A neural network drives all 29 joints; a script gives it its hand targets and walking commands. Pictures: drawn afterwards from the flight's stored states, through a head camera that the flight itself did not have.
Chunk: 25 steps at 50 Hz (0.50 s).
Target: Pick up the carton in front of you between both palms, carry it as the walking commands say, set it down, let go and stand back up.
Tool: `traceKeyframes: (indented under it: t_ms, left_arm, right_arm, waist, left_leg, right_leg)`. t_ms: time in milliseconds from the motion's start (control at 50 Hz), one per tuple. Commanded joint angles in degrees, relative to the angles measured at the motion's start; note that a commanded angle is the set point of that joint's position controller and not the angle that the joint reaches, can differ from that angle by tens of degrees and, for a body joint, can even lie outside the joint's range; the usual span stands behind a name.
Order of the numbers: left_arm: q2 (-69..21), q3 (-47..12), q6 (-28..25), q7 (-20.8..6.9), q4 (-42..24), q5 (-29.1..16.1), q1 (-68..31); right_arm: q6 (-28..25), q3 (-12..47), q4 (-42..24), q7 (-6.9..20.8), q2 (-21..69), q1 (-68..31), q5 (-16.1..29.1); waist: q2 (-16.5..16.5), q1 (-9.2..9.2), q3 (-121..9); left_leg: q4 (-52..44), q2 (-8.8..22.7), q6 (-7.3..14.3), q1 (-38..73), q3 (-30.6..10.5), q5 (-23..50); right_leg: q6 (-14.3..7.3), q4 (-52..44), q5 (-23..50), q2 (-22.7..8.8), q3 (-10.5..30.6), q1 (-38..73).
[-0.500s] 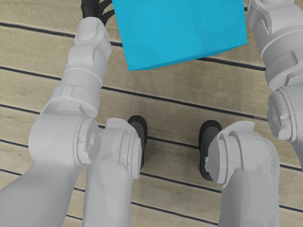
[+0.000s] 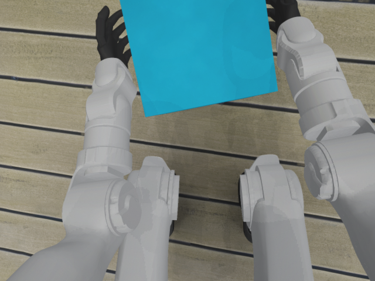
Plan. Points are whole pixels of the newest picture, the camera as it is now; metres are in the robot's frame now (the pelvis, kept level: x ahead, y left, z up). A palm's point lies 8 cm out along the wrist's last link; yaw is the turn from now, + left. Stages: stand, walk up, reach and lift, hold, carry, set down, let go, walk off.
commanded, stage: reach and lift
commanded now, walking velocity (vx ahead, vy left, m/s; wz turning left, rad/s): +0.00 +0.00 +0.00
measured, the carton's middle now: (199, 56) +0.52 +0.00 -0.19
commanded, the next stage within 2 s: none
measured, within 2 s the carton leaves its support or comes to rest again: neither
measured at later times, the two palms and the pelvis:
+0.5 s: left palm (40, 39) +0.48 +0.14 +0.07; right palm out of the picture +0.49 -0.16 +0.06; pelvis +0.00 +0.00 +0.13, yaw -2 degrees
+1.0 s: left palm out of the picture +0.44 +0.14 +0.23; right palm out of the picture +0.44 -0.16 +0.22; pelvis +0.05 +0.01 +0.26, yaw -3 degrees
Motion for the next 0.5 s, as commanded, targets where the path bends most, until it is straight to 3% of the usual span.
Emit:
traceKeyframes:
  t_ms: [0,80,140,300,480]
  left_arm:
    - [-55.16,-31.68,3.07,-14.96,-12.3,-3.27,-43.85]
    - [-56.1,-25.8,5.94,-16.07,-6.13,3.18,-39.3]
    - [-56.91,-21.8,7.01,-16.97,-2.83,7.03,-37.73]
    - [-60.25,-19.88,7.72,-19.08,0.28,9.91,-33.98]
    - [-64.94,-27.64,8.7,-20.54,-2.79,7.08,-26.52]
  right_arm:
    - [-0.39,16.16,-18.66,12.14,66.66,-30.54,3.95]
    - [2.77,9.14,-10.23,13.68,69.87,-25.28,-1.76]
    - [3.56,4.27,-6.12,14.65,70.53,-24.18,-5.24]
    - [3.2,-1.52,-4.33,15.08,70.92,-21.49,-9.8]
    - [4.03,6.4,-13.27,15.37,76.53,-16.6,-6.26]
  waist:
    - [-11.85,-0.41,-88.31]
    - [-10.47,1.14,-71.8]
    - [-9.87,1.39,-67.11]
    - [-7.31,-0.88,-70.29]
    - [-6.82,-1.28,-78.17]
  left_leg:
    - [-11.1,-4.09,3.16,36.05,12.14,21.44]
    - [-17.08,-4.14,3.57,31.43,11.48,10.31]
    - [-20.74,-4.25,4.19,32.05,10.94,7.83]
    - [-28.41,-4.76,4.06,37.79,10.3,9.35]
    - [-34.85,-4.95,3.75,47.46,9.75,14.9]
  right_leg:
    - [-0.83,-14.94,25.15,4.71,-7.73,53.2]
    - [-0.87,-21.39,10.53,5.04,-7.71,41.66]
    - [-1.41,-25.13,6.29,5.23,-7.58,39.03]
    - [-1.76,-32.37,8.49,5.51,-7.82,44.64]
    - [-0.73,-38.19,15.73,5.71,-7.69,56.71]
